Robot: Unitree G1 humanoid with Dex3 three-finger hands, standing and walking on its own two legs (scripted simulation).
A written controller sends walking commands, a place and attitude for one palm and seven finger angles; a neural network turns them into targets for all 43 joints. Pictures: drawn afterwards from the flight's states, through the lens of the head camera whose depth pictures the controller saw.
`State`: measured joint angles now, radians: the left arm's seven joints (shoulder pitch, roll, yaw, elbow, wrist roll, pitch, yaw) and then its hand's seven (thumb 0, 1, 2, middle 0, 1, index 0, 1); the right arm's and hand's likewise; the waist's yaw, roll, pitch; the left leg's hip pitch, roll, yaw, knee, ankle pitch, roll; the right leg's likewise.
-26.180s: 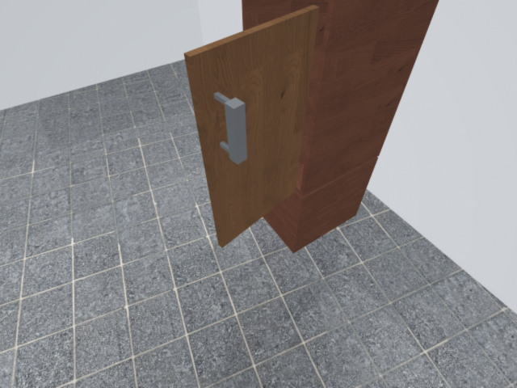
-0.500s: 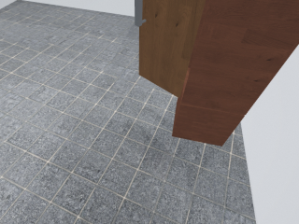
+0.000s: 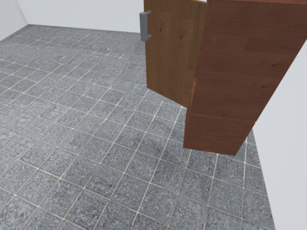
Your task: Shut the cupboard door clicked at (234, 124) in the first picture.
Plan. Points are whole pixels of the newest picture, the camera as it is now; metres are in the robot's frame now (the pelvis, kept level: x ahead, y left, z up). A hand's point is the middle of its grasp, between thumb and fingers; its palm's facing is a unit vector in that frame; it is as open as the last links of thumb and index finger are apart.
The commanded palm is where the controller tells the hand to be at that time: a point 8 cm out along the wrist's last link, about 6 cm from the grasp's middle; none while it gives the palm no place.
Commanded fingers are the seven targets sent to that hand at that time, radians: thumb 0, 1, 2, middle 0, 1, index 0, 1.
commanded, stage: let the arm hang, fingers relaxed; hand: left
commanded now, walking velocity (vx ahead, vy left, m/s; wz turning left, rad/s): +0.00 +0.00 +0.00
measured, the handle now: (146, 26) +1.03 +0.09 +0.09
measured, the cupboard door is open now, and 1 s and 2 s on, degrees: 62 62 62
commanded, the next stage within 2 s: look to check the result in 0.28 s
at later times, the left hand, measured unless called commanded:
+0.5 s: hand out of the picture +0.07 +0.22 -0.16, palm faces +0.00 -0.95 -0.32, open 7.3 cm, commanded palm none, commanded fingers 0.00 0.90 0.90 -0.20 -0.30 -0.20 -0.30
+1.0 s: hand out of the picture +0.11 +0.22 -0.15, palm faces +0.00 -0.94 -0.34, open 7.3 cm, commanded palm none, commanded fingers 0.00 0.90 0.90 -0.20 -0.30 -0.20 -0.30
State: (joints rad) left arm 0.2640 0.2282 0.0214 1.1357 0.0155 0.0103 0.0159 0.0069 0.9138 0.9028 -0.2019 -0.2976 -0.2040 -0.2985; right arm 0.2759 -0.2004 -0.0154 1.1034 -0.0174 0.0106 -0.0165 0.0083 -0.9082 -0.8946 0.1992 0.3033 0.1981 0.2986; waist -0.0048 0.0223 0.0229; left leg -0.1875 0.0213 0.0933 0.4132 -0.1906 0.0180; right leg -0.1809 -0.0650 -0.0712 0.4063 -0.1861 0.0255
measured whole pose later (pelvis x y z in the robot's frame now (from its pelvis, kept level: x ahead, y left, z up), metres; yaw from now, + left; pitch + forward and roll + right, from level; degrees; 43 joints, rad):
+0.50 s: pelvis +0.01 -0.01 +0.00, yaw +0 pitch -2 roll +0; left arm 0.15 0.30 0.02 1.13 0.01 -0.01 0.00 0.01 0.91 0.90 -0.20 -0.30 -0.21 -0.30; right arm 0.17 -0.31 -0.02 1.11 -0.02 0.00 -0.01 0.01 -0.91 -0.89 0.20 0.30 0.20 0.30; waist -0.01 0.02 0.04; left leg -0.15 0.04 0.08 0.36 -0.18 -0.01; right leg -0.14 -0.04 -0.08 0.35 -0.18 0.01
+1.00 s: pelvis +0.04 -0.02 +0.01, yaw +1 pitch -1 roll +0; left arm 0.12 0.32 0.01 1.12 0.01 -0.01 0.00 0.01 0.91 0.90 -0.21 -0.30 -0.21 -0.30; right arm 0.11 -0.34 0.00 1.10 -0.02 0.00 0.00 0.01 -0.91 -0.89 0.20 0.30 0.20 0.30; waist -0.01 0.03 0.04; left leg -0.10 0.05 0.07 0.31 -0.18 -0.02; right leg -0.09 -0.03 -0.10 0.31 -0.19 0.00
